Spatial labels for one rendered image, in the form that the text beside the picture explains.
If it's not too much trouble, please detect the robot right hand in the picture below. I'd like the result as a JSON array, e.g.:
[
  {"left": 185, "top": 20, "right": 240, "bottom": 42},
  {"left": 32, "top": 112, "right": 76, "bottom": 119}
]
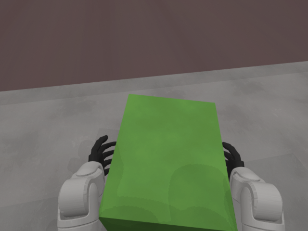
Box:
[{"left": 222, "top": 142, "right": 244, "bottom": 181}]

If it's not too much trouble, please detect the carton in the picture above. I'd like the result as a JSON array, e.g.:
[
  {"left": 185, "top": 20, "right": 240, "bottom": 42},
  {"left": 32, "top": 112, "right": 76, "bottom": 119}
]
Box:
[{"left": 99, "top": 94, "right": 238, "bottom": 231}]

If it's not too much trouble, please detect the right robot forearm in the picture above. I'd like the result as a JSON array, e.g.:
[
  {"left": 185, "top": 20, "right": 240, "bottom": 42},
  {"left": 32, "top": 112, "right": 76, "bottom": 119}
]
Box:
[{"left": 229, "top": 167, "right": 285, "bottom": 231}]

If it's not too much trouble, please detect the robot left hand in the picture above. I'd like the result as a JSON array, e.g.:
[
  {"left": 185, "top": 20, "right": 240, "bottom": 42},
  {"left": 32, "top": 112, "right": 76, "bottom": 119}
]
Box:
[{"left": 88, "top": 135, "right": 116, "bottom": 176}]

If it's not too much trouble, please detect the left robot forearm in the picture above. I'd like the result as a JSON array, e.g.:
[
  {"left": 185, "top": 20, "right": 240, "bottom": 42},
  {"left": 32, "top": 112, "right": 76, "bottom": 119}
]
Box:
[{"left": 57, "top": 161, "right": 105, "bottom": 231}]

